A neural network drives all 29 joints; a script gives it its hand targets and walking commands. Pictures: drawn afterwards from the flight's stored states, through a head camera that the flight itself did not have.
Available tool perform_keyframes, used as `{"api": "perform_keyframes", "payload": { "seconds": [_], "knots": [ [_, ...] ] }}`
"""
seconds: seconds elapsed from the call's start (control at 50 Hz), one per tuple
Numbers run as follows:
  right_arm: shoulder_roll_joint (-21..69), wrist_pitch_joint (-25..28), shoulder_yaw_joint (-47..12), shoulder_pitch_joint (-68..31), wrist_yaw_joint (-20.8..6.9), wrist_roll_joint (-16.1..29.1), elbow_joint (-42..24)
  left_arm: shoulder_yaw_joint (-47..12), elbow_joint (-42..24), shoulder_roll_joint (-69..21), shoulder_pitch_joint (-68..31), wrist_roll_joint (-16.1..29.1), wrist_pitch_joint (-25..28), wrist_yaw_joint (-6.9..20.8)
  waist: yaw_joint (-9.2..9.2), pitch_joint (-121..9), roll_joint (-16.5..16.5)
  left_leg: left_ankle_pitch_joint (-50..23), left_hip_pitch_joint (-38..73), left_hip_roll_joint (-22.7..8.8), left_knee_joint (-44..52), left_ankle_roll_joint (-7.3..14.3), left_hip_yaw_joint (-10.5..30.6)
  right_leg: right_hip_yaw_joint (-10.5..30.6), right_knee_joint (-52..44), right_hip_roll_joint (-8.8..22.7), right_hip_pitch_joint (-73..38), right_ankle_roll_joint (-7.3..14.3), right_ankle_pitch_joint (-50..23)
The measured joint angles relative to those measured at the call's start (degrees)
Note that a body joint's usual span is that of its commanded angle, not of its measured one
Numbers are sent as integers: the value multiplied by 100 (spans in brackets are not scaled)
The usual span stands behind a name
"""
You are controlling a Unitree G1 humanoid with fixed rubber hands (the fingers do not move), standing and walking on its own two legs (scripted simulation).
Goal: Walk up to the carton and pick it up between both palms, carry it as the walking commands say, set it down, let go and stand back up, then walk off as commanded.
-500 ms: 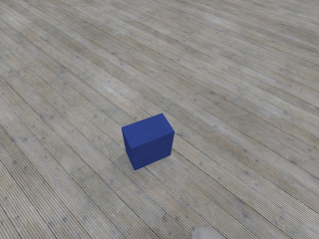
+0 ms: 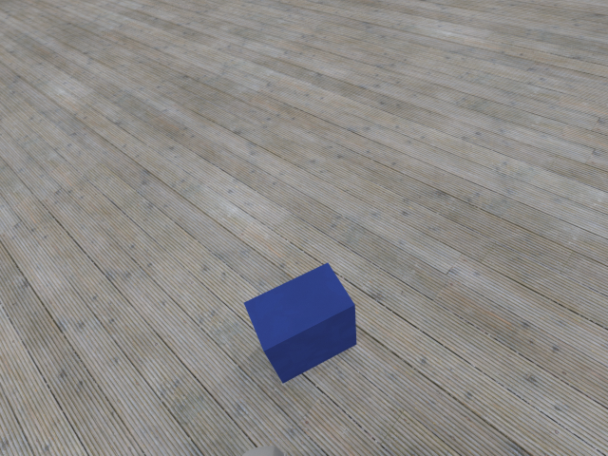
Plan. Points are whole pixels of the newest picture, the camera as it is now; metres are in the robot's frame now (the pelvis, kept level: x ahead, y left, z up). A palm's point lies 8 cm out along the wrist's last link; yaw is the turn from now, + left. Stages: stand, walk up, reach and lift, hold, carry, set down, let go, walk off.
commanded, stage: walk up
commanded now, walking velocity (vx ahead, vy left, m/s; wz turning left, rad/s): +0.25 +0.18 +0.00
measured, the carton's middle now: (304, 325) +0.57 +0.11 -0.63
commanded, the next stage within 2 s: none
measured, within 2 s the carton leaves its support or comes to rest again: neither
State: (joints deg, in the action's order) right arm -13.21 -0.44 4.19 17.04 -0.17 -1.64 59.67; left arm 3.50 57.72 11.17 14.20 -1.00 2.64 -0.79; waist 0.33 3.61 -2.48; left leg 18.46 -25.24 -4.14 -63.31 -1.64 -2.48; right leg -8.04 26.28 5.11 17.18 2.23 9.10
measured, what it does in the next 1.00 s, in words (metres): steps on the spot: left foot, then right foot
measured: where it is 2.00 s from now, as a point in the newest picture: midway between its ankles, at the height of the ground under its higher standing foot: (343, 454)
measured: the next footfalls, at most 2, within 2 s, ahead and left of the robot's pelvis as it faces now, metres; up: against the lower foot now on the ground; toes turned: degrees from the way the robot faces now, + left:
left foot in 0.28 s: +0.13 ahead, +0.19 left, +0.00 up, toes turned +7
right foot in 0.58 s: +0.10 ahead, -0.05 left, +0.00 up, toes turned -6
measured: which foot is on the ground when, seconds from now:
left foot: up 0.00-0.26, down 0.28-0.94, up 0.96-1.00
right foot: down 0.00-0.30, up 0.32-0.56, down 0.58-0.66, up 0.68-0.92, down 0.94-1.00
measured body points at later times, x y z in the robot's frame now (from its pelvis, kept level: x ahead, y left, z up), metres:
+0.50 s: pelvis +0.06 +0.08 +0.00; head +0.08 +0.10 +0.45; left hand +0.07 +0.30 -0.17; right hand +0.13 -0.15 -0.14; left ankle +0.09 +0.18 -0.74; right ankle +0.06 -0.06 -0.73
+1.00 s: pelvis +0.09 -0.02 -0.01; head +0.10 -0.02 +0.44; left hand +0.10 +0.24 -0.15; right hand +0.12 -0.30 -0.15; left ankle +0.08 +0.15 -0.70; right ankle +0.10 -0.14 -0.74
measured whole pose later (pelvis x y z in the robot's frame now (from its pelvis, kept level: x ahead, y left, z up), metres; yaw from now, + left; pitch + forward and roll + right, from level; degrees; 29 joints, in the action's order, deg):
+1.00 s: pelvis +0.09 -0.02 -0.01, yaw +10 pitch +1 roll +0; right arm -14.9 -2.6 5.4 20.2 1.4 -1.8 57.1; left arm 2.7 54.0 11.9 15.7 -1.3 0.3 0.0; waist -0.7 0.4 -0.6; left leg 27.2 -26.2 -5.0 -50.3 -0.9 2.2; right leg -5.1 27.8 2.2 12.5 -1.4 15.8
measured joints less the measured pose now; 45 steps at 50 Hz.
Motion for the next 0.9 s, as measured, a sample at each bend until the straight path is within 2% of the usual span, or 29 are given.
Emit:
{"api": "perform_keyframes", "payload": {
  "seconds": [0.06, 0.14, 0.24, 0.28, 0.3, 0.38, 0.46, 0.52, 0.58, 0.66, 0.68, 0.72, 0.76, 0.78, 0.84, 0.9],
  "knots": [
    [-38, -95, 1, -235, -66, -38, -65, 12, 86, 21, 410, -24, 21, -6, 155, -70, 13, -358, -293, -61, 327, -49, 44, 51, -226, 45, -172, -54, -34],
    [-1, -154, -48, -511, -155, -48, -149, 5, 190, 5, 756, -74, -2, -12, 265, -154, 61, -560, -328, -93, 1192, -127, 44, 79, -464, 109, -362, -168, -56],
    [193, -1, -139, -778, -132, 41, -153, -51, 373, 7, 861, -75, -25, 25, 273, -240, 204, -458, 354, -80, 2749, -171, -167, 44, -453, 106, -550, -315, 98],
    [195, 111, -178, -791, -28, 62, -145, -95, 429, -51, 839, -21, -67, 11, 260, -247, 138, -995, 885, -59, 3590, -139, -253, 8, -219, 35, -585, -437, 288],
    [224, 177, -189, -792, 34, 70, -117, -109, 447, -66, 793, 16, -90, -7, 243, -241, 155, -925, 1021, -55, 3770, -18, -266, 1, -54, 33, -554, -505, 401],
    [464, 223, -281, -786, 132, 108, -42, -157, 405, -81, 490, 101, -304, -80, 214, -130, 498, -717, 1154, 90, 3755, 220, -374, 387, 464, -45, -403, -500, 1257],
    [522, 179, -315, -766, 212, 124, 20, -158, 366, -119, 214, 73, -430, -88, 130, -99, 545, -788, 1263, 147, 3920, 295, -461, 522, 919, -188, -205, -410, 1400],
    [522, 150, -300, -728, 236, 127, 81, -146, 364, -121, 75, 54, -441, -109, 78, -98, 528, -773, 1268, 205, 3906, 319, -513, 521, 838, -222, -247, -368, 1202],
    [508, 96, -270, -664, 227, 152, 162, -149, 383, -125, 35, 11, -384, -130, 52, -116, 515, -708, 1253, 290, 3808, 301, -574, 453, 117, -183, -548, -308, 529],
    [465, 14, -235, -514, 207, 181, 252, -197, 457, -245, 27, -35, -308, -117, -16, -139, 234, -799, 1366, 231, 3975, 247, -500, 360, -146, -261, -726, -264, 415],
    [460, -12, -207, -429, 229, 151, 222, -151, 406, -248, 28, -92, -350, -84, -46, -169, 184, -759, 1300, 200, 3914, 232, -453, 310, 7, -278, -650, -283, 710],
    [429, -64, -114, -204, 322, 100, 187, -47, 213, -154, -9, -198, -484, 13, -144, -213, 133, -702, 1110, 119, 3756, 252, -301, 360, 1159, -388, -175, -408, 1311],
    [343, -85, -25, 74, 384, 76, 191, 11, -21, -23, -102, -210, -517, 69, -221, -218, 136, -764, 988, 63, 3749, 215, -102, 477, 2131, -446, 287, -493, 1246],
    [285, -96, 13, 207, 396, 67, 195, 23, -134, 28, -157, -190, -500, 84, -241, -216, 138, -802, 946, 40, 3772, 176, 1, 525, 2317, -433, 426, -516, 1190],
    [98, -127, 91, 485, 384, 49, 188, 19, -406, 98, -296, -121, -468, 148, -291, -230, 112, -874, 830, -49, 3824, 41, 300, 627, 2041, -348, 524, -592, 1323],
    [-80, -173, 138, 581, 295, 80, 136, -29, -533, 73, -299, -24, -409, 185, -330, -277, 46, -614, 702, -154, 3643, -52, 556, 547, 1102, -315, 162, -614, 1469]
  ]
}}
